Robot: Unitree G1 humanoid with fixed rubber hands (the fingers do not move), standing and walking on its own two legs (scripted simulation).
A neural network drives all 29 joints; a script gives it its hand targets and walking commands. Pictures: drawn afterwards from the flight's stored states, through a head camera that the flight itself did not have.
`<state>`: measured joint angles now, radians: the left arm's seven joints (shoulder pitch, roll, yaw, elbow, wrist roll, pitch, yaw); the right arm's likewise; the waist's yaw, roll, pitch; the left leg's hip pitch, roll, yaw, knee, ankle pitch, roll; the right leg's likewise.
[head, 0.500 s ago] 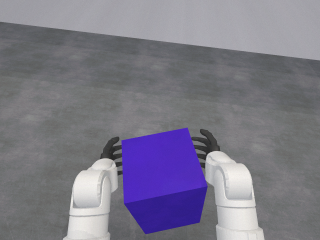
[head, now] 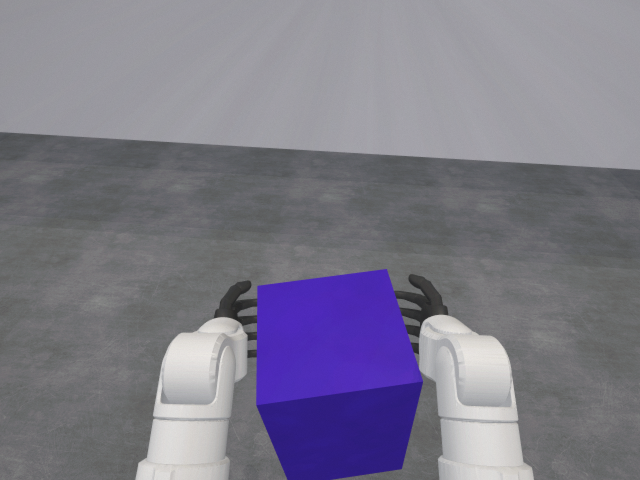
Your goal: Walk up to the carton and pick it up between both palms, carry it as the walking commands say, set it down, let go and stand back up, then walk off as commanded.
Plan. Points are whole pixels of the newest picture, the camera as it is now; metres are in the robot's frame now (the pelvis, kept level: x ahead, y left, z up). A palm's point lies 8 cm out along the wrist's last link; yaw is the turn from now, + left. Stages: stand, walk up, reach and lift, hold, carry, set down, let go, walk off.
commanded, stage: carry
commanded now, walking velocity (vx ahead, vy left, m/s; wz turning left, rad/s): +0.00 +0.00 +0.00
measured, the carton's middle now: (335, 384) +0.26 -0.01 +0.02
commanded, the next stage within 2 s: none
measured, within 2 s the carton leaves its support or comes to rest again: neither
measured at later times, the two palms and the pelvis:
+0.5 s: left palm (155, 375) +0.23 +0.19 +0.09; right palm (378, 359) +0.25 -0.05 +0.10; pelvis -0.05 +0.05 +0.00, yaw +1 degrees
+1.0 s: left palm (134, 382) +0.22 +0.21 +0.09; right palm (361, 370) +0.24 -0.03 +0.10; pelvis -0.06 +0.07 +0.00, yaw +2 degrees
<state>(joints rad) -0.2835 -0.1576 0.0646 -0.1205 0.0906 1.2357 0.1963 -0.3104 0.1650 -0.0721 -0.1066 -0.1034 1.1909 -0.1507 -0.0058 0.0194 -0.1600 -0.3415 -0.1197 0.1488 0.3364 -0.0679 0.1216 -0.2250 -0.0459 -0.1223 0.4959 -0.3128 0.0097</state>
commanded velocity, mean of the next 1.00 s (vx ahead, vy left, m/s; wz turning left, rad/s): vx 0.00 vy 0.00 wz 0.00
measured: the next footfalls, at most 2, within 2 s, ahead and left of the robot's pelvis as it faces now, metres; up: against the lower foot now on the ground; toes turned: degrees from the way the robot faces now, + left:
left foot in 0.58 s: +0.04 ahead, +0.15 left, +0.00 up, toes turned +3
right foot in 0.86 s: +0.04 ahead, -0.05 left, +0.00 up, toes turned +12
